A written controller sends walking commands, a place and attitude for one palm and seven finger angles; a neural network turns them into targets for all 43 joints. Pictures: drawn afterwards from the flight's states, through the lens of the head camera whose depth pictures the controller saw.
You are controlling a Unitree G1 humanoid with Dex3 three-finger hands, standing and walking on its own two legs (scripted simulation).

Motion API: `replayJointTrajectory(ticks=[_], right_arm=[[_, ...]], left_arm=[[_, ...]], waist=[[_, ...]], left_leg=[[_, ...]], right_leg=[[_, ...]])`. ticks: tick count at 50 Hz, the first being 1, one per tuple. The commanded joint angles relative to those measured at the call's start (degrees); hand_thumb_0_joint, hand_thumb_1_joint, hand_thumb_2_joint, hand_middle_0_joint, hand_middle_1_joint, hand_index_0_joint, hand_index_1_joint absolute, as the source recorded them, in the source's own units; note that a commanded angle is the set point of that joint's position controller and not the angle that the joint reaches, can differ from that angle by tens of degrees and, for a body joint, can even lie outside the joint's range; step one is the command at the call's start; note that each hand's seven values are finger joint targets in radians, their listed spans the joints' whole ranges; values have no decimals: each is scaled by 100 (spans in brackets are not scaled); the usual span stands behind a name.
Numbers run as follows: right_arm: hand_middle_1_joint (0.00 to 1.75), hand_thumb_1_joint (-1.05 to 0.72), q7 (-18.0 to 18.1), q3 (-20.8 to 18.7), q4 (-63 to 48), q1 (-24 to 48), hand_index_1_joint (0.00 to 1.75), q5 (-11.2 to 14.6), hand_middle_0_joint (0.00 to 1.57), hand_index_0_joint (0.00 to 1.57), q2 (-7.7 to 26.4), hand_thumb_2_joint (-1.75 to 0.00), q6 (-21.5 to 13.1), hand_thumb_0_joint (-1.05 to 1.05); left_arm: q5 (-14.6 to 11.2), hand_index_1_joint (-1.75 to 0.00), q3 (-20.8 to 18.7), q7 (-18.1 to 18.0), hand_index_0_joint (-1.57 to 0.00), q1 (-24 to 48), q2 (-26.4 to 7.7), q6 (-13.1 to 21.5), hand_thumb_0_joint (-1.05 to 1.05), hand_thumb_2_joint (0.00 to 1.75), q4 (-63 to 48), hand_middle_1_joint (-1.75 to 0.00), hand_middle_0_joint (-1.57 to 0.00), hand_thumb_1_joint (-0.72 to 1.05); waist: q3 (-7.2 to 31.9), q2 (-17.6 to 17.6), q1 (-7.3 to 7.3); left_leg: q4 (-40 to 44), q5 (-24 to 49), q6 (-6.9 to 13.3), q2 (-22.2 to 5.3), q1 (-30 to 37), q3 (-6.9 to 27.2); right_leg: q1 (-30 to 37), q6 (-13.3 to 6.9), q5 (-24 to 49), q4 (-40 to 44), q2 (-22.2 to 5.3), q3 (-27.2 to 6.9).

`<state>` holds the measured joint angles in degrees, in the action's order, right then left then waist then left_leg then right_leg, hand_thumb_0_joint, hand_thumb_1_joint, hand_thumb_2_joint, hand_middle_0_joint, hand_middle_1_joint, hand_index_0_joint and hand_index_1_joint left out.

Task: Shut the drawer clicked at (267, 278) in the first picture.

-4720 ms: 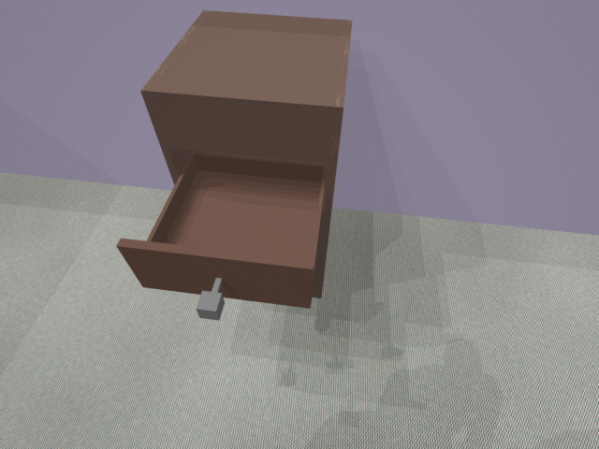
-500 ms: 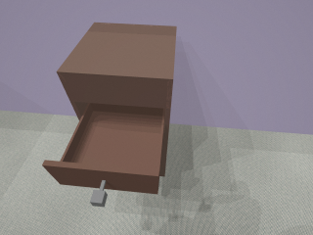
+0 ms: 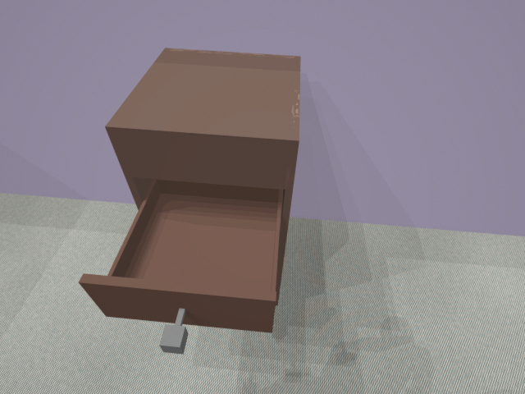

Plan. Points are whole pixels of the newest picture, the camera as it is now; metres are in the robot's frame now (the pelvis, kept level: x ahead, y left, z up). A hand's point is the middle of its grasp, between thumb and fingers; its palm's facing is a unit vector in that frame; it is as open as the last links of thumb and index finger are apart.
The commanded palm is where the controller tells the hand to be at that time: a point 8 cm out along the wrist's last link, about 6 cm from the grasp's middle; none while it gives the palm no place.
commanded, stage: come to a stop and stand still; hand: left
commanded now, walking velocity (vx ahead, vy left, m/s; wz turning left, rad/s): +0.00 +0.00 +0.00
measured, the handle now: (177, 329) +0.28 +0.19 -0.18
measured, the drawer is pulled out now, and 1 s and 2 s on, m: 0.30 0.30 0.30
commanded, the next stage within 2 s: look again from close up in 0.34 s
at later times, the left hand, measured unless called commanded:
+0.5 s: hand out of the picture -0.01 +0.16 -0.17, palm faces +0.02 -0.99 -0.14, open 7.4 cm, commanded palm none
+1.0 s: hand out of the picture +0.01 +0.16 -0.17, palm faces +0.01 -0.99 -0.15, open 7.4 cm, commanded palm none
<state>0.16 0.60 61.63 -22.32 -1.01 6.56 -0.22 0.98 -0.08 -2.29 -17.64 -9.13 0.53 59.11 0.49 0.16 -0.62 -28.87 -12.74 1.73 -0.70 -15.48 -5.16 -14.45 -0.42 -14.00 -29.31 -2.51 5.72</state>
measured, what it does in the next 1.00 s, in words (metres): stands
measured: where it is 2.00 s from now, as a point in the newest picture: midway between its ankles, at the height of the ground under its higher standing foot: outside the picture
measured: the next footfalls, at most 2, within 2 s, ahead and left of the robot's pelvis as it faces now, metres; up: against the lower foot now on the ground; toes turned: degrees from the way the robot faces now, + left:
none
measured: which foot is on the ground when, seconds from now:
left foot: down 0.00-1.00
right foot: down 0.00-1.00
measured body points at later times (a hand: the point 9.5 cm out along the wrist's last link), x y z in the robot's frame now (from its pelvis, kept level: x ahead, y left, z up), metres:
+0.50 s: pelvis +0.02 +0.01 +0.01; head +0.02 +0.02 +0.45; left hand -0.01 +0.21 -0.16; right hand +0.01 -0.21 -0.15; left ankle +0.03 +0.10 -0.74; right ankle +0.02 -0.12 -0.74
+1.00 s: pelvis +0.02 +0.01 +0.01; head +0.02 +0.01 +0.46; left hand +0.01 +0.21 -0.16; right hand -0.01 -0.19 -0.16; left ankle +0.03 +0.10 -0.74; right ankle +0.02 -0.12 -0.74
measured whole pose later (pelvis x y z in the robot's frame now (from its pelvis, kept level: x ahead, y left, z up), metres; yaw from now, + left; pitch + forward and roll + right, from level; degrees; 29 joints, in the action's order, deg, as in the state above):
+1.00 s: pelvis +0.02 +0.01 +0.01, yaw -1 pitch -2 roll +0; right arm 0.7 1.2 65.8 -18.9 -0.2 6.0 -1.6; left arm 0.7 1.1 -2.5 -19.7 -6.7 1.1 62.3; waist -1.3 0.8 0.1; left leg -24.1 -12.7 1.9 -0.4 -10.0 -6.6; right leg -9.7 0.3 -13.5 -24.8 -2.3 4.2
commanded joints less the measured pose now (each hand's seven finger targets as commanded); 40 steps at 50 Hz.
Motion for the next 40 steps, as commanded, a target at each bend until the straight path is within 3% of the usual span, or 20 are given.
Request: replayJointTrajectory(ticks=[1,8,9,18,40], right_arm=[[30,-90,65,-108,-206,-226,30,7,20,20,660,-90,-168,0],[30,-90,77,-80,-44,-166,30,34,20,20,632,-90,-168,0],[30,-90,79,-89,-13,-146,30,37,20,20,639,-90,-170,0],[30,-90,77,-70,69,-1,30,49,20,20,647,-90,-146,0],[30,-90,99,-39,263,-82,30,57,20,20,544,-90,-187,0]], left_arm=[[2,-30,-30,1,-20,-512,-316,85,0,90,-125,-30,-20,90],[-6,-30,-4,-12,-20,-586,-299,112,0,90,3,-30,-20,90],[-2,-30,4,-9,-20,-559,-329,104,0,90,24,-30,-20,90],[9,-30,35,-23,-20,-684,-261,113,0,90,156,-30,-20,90],[-20,-30,47,-37,-20,-775,-208,120,0,90,198,-30,-20,90]], waist=[[-425,-112,110],[-422,-8,49],[-484,-165,43],[-637,-32,32],[-544,-20,81]], left_leg=[[1042,-379,115,-605,-359,891],[887,84,86,-562,79,695],[952,195,87,-594,114,699],[1047,-163,71,-567,191,658],[1030,413,88,-574,379,580]], right_leg=[[220,-232,107,551,-332,-528],[139,-214,277,714,-391,-618],[98,-208,323,706,-369,-592],[40,-191,193,868,-389,-647],[242,-179,513,911,-413,-636]])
